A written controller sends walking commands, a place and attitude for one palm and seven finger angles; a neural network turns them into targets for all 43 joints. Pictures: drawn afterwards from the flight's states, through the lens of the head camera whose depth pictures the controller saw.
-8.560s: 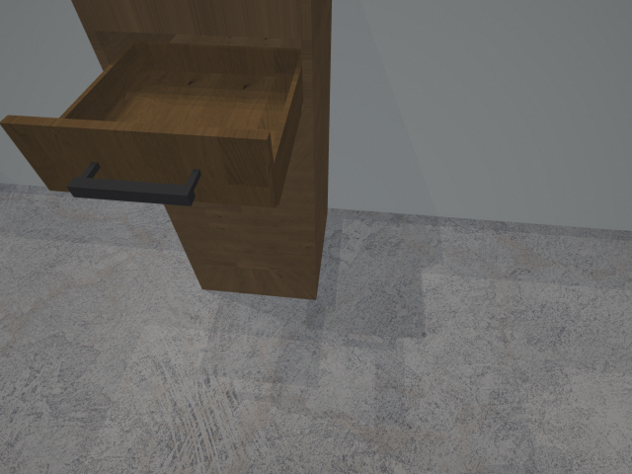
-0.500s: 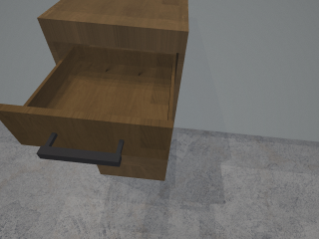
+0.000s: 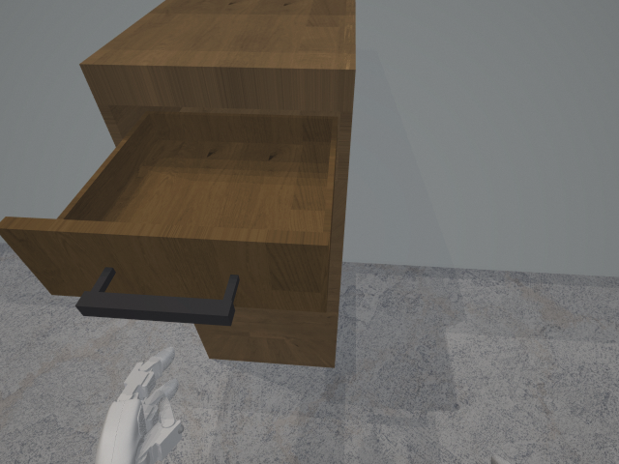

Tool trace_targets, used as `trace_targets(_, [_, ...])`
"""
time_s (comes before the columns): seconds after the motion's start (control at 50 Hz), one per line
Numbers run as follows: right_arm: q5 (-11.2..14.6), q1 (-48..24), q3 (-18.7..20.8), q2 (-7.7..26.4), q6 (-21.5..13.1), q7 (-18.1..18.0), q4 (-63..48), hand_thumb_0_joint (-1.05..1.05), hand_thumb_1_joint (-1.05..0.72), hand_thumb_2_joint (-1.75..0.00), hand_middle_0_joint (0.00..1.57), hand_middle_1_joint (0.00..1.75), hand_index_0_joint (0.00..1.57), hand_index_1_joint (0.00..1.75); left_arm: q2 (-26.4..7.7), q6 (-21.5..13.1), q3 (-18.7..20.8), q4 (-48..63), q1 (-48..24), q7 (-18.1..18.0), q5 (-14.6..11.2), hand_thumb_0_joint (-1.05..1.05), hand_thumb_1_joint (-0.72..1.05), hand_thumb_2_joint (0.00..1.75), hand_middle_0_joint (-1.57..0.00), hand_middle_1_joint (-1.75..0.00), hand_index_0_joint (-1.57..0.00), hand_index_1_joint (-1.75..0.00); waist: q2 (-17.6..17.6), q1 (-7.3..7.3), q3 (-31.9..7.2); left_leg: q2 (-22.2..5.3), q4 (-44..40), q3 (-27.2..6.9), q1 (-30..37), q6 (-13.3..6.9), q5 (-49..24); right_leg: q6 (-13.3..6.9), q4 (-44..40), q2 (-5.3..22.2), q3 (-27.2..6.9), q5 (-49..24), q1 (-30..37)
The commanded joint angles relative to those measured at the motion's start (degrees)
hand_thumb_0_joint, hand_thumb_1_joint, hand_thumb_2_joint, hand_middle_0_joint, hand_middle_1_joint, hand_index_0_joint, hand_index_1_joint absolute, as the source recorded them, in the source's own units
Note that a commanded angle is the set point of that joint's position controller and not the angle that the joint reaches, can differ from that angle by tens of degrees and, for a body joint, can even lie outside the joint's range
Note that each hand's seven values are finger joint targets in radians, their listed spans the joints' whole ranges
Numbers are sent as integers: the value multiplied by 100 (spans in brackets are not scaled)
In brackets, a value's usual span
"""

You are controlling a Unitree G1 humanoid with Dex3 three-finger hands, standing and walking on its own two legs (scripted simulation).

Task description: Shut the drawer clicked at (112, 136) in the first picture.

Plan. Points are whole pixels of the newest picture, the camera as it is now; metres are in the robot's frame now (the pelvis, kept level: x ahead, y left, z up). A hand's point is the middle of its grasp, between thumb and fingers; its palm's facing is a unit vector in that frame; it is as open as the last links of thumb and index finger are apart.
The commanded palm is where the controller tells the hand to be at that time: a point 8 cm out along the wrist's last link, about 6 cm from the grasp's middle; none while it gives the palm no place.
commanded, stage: raise the hand and make a fist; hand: left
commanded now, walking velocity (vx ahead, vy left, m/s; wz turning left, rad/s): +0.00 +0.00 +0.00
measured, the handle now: (163, 293) +0.30 +0.18 +0.11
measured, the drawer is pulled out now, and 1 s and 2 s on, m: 0.30 0.30 0.30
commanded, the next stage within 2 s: bring the fist close to the handle in 1.68 s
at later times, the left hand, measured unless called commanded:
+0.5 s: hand (190, 433) +0.16 +0.13 +0.06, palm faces -0.09 -0.99 -0.10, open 4.4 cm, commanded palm +0.10 +0.20 +0.08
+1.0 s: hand (118, 408) +0.16 +0.17 +0.14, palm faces -0.03 -0.99 -0.15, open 3.1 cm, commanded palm +0.09 +0.22 +0.17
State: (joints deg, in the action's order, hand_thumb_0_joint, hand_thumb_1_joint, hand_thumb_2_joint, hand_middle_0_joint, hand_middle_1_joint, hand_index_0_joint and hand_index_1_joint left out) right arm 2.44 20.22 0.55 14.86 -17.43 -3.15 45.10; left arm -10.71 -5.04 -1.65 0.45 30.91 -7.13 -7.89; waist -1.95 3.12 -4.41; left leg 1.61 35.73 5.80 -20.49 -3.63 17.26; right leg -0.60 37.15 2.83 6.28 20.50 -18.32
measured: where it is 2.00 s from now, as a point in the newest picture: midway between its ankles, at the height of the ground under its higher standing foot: outside the picture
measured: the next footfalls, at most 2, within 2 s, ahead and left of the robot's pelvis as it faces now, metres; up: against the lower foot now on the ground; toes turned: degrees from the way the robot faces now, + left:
none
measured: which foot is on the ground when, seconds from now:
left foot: down 0.00-1.00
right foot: down 0.00-1.00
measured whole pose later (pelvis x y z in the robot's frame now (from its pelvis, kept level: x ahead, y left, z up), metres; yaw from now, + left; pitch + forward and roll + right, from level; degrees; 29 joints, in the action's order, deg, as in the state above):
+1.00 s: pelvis +0.01 -0.02 +0.00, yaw -2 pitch +0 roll -1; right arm 5.5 11.9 -1.8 12.9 -25.4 -4.0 34.2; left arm -17.4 -8.4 15.4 28.5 40.8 18.4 -19.7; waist -2.4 -3.6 -5.4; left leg -0.3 38.4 0.9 -17.7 -1.2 20.4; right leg -2.4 35.4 -1.4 5.4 21.1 -14.0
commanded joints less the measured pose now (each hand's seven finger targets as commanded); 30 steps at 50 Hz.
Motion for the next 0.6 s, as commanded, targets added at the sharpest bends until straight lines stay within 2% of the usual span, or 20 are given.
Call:
trace_targets(0.0, [-120, -1195, 420, 646, -238, 346, -1612, 0, -90, -90, 20, 30, 20, 30, 442, -1517, 60, 204, 1744, 1292, -296, 0, 90, 90, -44, -56, -44, -56, 1570, -513, 315, -244, 165, -654, -920, 450, -169, -147, 24, -324, 28, 216, -1217])
trace_targets(0.02, [-110, -1299, 519, 659, -66, 467, -1694, 0, -90, -90, 20, 30, 20, 30, -39, -1867, 709, -25, 2088, 1582, -282, 0, 90, 90, -46, -58, -46, -58, 1129, -670, 259, -210, 320, -561, -961, 516, -397, -211, 169, -287, -40, -164, -1068])
trace_targets(0.04, [-146, -1460, 552, 686, 79, 554, -1931, 0, -90, -90, 20, 30, 20, 30, -283, -2268, 873, 273, 1939, 1927, -285, 0, 90, 90, -48, -60, -48, -60, 768, -616, 153, -156, 536, -483, -1020, 513, -530, -241, 422, -269, -73, -519, -1051])
trace_targets(0.06, [-137, -1626, 592, 650, 207, 559, -2175, 0, -90, -90, 20, 30, 20, 30, -634, -2405, 1202, 558, 1869, 2034, -224, 0, 90, 90, -50, -62, -50, -62, 493, -719, -22, -121, 667, -376, -1126, 429, -604, -249, 621, -245, -143, -753, -990])
trace_targets(0.08, [-114, -1728, 568, 558, 341, 539, -2387, 0, -90, -90, 20, 30, 20, 30, -640, -2344, 1281, 814, 2052, 2072, -231, 0, 90, 90, -52, -65, -52, -65, 237, -815, -213, -94, 711, -300, -1133, 363, -668, -249, 744, -234, -195, -945, -871])
trace_targets(0.1, [-79, -1776, 525, 502, 462, 503, -2543, 0, -90, -90, 20, 30, 20, 30, -623, -2255, 1234, 1322, 1870, 2073, -315, 0, 90, 90, -54, -67, -54, -67, 22, -820, -474, -83, 750, -271, -1120, 322, -731, -238, 825, -230, -257, -1107, -794])
trace_targets(0.12, [-53, -1690, 529, 459, 596, 456, -2563, 0, -90, -90, 20, 30, 20, 30, -785, -2171, 1463, 1663, 1760, 1990, -393, 0, 90, 90, -56, -69, -56, -69, -235, -842, -549, -101, 766, -299, -1091, 320, -700, -241, 826, -245, -303, -1082, -771])
trace_targets(0.14, [-38, -1678, 483, 416, 680, 394, -2695, 0, -90, -90, 20, 30, 20, 30, -650, -2128, 1311, 2148, 1493, 1941, -498, 0, 90, 90, -58, -71, -58, -71, -416, -726, -656, -109, 810, -311, -993, 284, -656, -223, 804, -268, -344, -1056, -831])
trace_targets(0.2, [-35, -1303, 432, 311, 658, 246, -2690, 0, -90, -90, 20, 30, 20, 30, -626, -2383, 1312, 2871, 809, 1851, -711, 0, 90, 90, -64, -78, -64, -78, -408, -378, -696, -167, 1128, -461, -933, 198, -582, -113, 573, -276, -578, -939, -1158])
trace_targets(0.22, [-51, -1136, 376, 391, 602, 218, -2667, 0, -90, -90, 20, 30, 20, 30, -652, -2541, 1139, 3212, 321, 1906, -728, 0, 90, 90, -66, -80, -66, -80, -251, -127, -643, -182, 1262, -541, -912, 161, -473, -64, 473, -283, -672, -786, -1345])
trace_targets(0.26, [-20, -1103, 299, 436, 387, 176, -2598, 0, -90, -90, 20, 30, 20, 30, -486, -2715, 733, 3158, 11, 2203, -807, 0, 90, 90, -70, -84, -70, -84, -245, 104, -424, -197, 1419, -633, -917, 119, -211, -15, 245, -254, -835, -384, -1650])
trace_targets(0.28, [4, -1093, 275, 489, 273, 148, -2498, 0, -90, -90, 20, 30, 20, 30, -605, -2768, 740, 3024, -237, 2388, -838, 0, 90, 90, -72, -86, -72, -86, -80, 195, -285, -206, 1479, -677, -991, 109, -80, 26, 95, -211, -949, -194, -1694])
trace_targets(0.32, [51, -1147, 221, 598, 111, 84, -2354, 0, -90, -90, 20, 30, 20, 30, -858, -2606, 837, 2646, -474, 2723, -854, 0, 90, 90, -76, -91, -76, -91, 78, 235, -184, -217, 1535, -713, -1036, 83, 103, 84, -221, -138, -1183, 272, -1645])
trace_targets(0.36, [114, -1206, 222, 601, 17, 16, -2315, 0, -90, -90, 20, 30, 20, 30, -1120, -2202, 1197, 2301, -262, 2938, -912, 0, 90, 90, -80, -95, -80, -95, 174, 38, -354, -221, 1386, -709, -1030, 94, 146, 161, -457, -21, -1361, 446, -1311])
trace_targets(0.42, [189, -1505, 204, 496, 12, -46, -2251, 0, -90, -90, 20, 30, 20, 30, -1458, -1469, 2033, 1858, 355, 2917, -1052, 0, 90, 90, -86, -101, -86, -101, 232, -377, -749, -204, 1096, -734, -872, 147, -251, 343, -513, 141, -1448, -378, -476])
trace_targets(0.44, [185, -1524, 168, 414, 28, -52, -2272, 0, -90, -90, 20, 30, 20, 30, -1375, -1315, 2131, 1934, 505, 2875, -1120, 0, 90, 90, -88, -104, -88, -104, 279, -462, -850, -194, 970, -729, -825, 164, -410, 367, -486, 179, -1373, -745, -229])
trace_targets(0.5, [206, -1650, 135, 301, -24, -74, -2263, 0, -90, -90, 20, 30, 20, 30, -1349, -1170, 2490, 2159, 813, 2750, -1347, 0, 90, 90, -94, -110, -94, -110, 623, -594, -746, -202, 732, -763, -712, 206, -709, 532, -455, 196, -1269, -1916, 147])
trace_targets(0.52, [208, -1746, 127, 300, -64, -58, -2254, 0, -90, -90, 20, 30, 20, 30, -1464, -1197, 2679, 2195, 1021, 2718, -1382, 0, 90, 90, -96, -112, -96, -112, 698, -671, -803, -211, 700, -776, -700, 214, -814, 588, -392, 194, -1269, -2354, 329])
trace_targets(0.54, [215, -1653, 106, 293, -120, -34, -2251, 0, -90, -90, 20, 30, 20, 30, -1388, -1251, 2593, 2341, 1074, 2756, -1397, 0, 90, 90, -98, -114, -98, -114, 608, -638, -775, -194, 643, -753, -641, 216, -894, 611, -362, 189, -1243, -2708, 354])
trace_targets(0.58, [237, -1595, 102, 323, -303, -9, -2234, 0, -90, -90, 20, 30, 20, 30, -1323, -1361, 2473, 2589, 1055, 2857, -1458, 0, 90, 90, -102, -119, -102, -119, 400, -603, -585, -147, 556, -739, -529, 228, -885, 560, -423, 112, -1179, -2473, 224])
